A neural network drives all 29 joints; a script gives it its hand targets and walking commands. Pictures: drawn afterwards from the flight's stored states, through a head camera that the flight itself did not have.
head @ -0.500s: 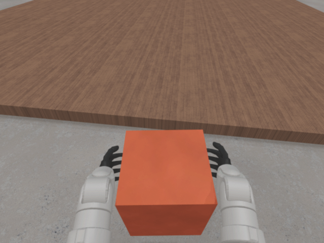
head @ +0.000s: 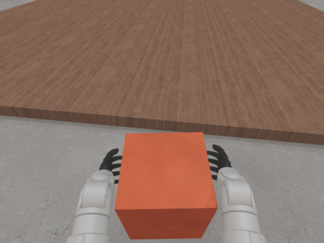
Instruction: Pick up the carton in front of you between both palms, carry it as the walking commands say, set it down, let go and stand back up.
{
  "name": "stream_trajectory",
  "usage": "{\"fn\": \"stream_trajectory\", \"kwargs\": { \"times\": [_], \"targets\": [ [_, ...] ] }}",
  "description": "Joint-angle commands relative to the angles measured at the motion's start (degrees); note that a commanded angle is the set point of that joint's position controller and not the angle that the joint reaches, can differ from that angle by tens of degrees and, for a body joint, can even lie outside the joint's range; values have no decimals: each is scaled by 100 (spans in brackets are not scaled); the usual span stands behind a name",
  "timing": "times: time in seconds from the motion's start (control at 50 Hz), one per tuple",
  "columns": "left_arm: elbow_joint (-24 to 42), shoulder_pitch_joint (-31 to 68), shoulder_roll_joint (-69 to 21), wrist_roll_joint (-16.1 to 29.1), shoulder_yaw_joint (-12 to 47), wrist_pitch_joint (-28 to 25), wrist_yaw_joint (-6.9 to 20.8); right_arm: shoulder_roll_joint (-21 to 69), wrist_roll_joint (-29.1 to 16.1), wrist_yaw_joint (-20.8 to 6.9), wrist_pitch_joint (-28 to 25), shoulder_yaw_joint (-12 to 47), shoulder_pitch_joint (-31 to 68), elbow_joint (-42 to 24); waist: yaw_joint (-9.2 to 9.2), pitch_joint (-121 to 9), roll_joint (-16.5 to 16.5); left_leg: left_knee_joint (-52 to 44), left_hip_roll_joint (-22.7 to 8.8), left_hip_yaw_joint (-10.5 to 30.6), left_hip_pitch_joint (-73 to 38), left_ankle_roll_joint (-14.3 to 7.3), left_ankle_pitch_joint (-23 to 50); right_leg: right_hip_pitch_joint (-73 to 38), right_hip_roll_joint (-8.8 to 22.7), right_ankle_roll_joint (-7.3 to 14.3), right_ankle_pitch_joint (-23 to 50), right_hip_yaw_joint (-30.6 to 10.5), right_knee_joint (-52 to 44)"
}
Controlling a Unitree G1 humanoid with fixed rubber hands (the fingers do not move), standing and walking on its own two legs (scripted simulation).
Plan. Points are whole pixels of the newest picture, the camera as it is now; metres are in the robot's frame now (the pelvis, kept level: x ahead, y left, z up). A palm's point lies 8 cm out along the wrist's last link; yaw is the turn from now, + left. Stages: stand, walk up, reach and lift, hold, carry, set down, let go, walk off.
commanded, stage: hold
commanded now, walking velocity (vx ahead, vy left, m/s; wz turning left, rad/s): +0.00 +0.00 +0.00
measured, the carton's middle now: (164, 188) +0.30 -0.01 -0.03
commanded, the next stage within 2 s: carry in 0.34 s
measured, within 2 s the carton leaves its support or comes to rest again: neither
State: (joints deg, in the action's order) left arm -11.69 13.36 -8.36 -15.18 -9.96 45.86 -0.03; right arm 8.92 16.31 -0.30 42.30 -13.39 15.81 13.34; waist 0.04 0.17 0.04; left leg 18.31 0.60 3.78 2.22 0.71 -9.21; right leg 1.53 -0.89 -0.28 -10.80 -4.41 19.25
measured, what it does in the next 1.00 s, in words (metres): walks ahead: left foot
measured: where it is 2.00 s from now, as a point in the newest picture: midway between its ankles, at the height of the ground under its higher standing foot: (165, 178)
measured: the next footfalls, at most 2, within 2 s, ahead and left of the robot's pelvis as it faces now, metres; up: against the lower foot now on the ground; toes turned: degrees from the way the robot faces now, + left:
left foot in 0.96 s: +0.33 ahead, +0.09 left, +0.00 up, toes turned +9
right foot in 1.42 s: +0.66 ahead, -0.15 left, +0.00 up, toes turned -14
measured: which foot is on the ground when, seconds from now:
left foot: down 0.00-0.56, up 0.58-0.94, down 0.96-1.00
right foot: down 0.00-0.98, up 1.00-1.00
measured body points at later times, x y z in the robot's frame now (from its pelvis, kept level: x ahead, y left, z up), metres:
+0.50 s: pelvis +0.00 +0.00 -0.01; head -0.04 -0.02 +0.44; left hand +0.30 +0.14 +0.05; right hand +0.30 -0.16 +0.06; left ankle +0.02 +0.13 -0.75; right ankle +0.00 -0.11 -0.74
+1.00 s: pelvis +0.21 +0.00 -0.02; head +0.19 +0.00 +0.42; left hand +0.49 +0.14 +0.06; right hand +0.49 -0.16 +0.07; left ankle +0.29 +0.08 -0.75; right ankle +0.02 -0.10 -0.73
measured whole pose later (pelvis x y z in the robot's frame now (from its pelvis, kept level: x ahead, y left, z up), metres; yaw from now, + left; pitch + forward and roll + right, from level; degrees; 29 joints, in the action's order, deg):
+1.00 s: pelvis +0.21 +0.00 -0.02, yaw -3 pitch +5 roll +2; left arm 22.7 8.0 -7.1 -5.0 -5.9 72.8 -5.4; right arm 7.8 6.0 5.4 68.4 -6.1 10.6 -19.5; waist -0.8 -8.5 2.3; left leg 29.7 -0.9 -13.8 26.2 -4.1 -7.8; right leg 4.6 3.2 -0.1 -28.2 2.7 34.5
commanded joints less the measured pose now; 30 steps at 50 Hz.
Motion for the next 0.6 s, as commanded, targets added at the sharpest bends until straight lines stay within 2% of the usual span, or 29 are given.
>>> {"fn": "stream_trajectory", "kwargs": {
  "times": [0.0, 0.3, 0.32, 0.34, 0.36, 0.38, 0.4, 0.42, 0.46, 0.48, 0.5, 0.52, 0.54, 0.56, 0.58],
  "targets": [
    [636, 2968, -5124, 1511, 2873, -403, 1304, 5312, -1480, -1428, -17, 2912, 2243, 17, -12, -1198, 39, -149, 466, 58, -430, -71, 823, 71, -413, 9, 930, -76, -294],
    [531, 3106, -5155, 1490, 2824, -422, 1321, 5336, -1440, -1434, -47, 2837, 2367, 164, -11, -1186, 22, -133, 452, 44, -370, -75, 636, 134, -404, 31, 746, -69, -268],
    [602, 3397, -5342, 1692, 3127, -442, 1323, 5429, -1619, -1421, -32, 3207, 2457, -84, 10, -1218, -332, 317, -643, 5, 339, -128, -700, 865, 620, 95, -373, -90, 209],
    [605, 3351, -5364, 1821, 3180, -425, 1320, 5492, -1696, -1402, 8, 3299, 2404, -126, -3, -1189, -357, 8, -611, 355, 456, -205, -2343, 1280, 367, 128, -1785, -106, 274],
    [813, 3476, -5442, 1945, 3394, -392, 1305, 5518, -1820, -1376, 45, 3483, 2398, -333, 63, -1109, -574, -269, -792, 662, 621, -309, -3564, 1588, 151, 88, -2424, 175, 698],
    [1043, 3565, -5577, 2075, 3627, -316, 1284, 5578, -1939, -1341, 104, 3651, 2497, -548, 78, -1105, -1095, -636, -1078, 984, 867, -404, -3856, 1537, -72, 17, -1850, 619, 1627],
    [1281, 3471, -5575, 2206, 3761, -186, 1266, 5586, -2018, -1299, 207, 3762, 2386, -737, 18, -1281, -1252, -872, -1448, 1350, 999, -578, -3749, 1574, -17, 16, -1498, 665, 1993],
    [1488, 3431, -5501, 2296, 3887, -56, 1242, 5579, -2100, -1246, 313, 3910, 2433, -1004, -44, -1327, -1103, -814, -1529, 1245, 1018, -610, -3371, 1608, 89, 44, -1391, 713, 1748],
    [1914, 3469, -5424, 2555, 4212, 227, 1188, 5455, -2270, -1122, 599, 4197, 2376, -1462, -36, -1487, -534, -298, -1255, 786, 1040, -556, -2765, 1245, 138, 79, -1003, 832, 953],
    [2007, 3340, -5287, 2634, 4277, 400, 1158, 5316, -2356, -1052, 779, 4312, 2388, -1688, -35, -1518, -187, -39, -1016, 550, 1232, -467, -2604, 948, 153, 108, -1030, 744, 486],
    [2029, 3215, -5124, 2655, 4255, 578, 1122, 5220, -2407, -996, 984, 4395, 2361, -1812, -49, -1524, 365, 556, -695, 138, 1789, -316, -2464, 487, 564, 257, -1582, 51, -14],
    [2070, 3037, -4951, 2685, 4219, 747, 1083, 5117, -2464, -952, 1185, 4483, 2360, -1974, -120, -1416, 1268, 1711, -200, -562, 2780, -113, -2143, -53, 1337, 599, -2560, -1235, -694],
    [2203, 2988, -4792, 2716, 4227, 896, 1036, 5063, -2621, -924, 1393, 4599, 2480, -2100, -202, -970, 1783, 2208, -98, -894, 3726, -64, -1811, -191, 2030, 921, -2933, -2154, -1202],
    [2305, 2885, -4671, 2702, 4177, 1075, 982, 5030, -2774, -917, 1580, 4710, 2566, -2187, -226, -732, 1430, 2707, -382, -671, 3957, -73, -1579, -65, 2169, 1072, -2669, -2291, -1362],
    [2446, 2794, -4639, 2722, 4175, 1234, 924, 4986, -2897, -931, 1740, 4769, 2529, -2285, -208, -778, 1071, 2947, -483, -624, 4060, -69, -1510, -192, 2117, 1069, -2147, -2152, -1321]
  ]
}}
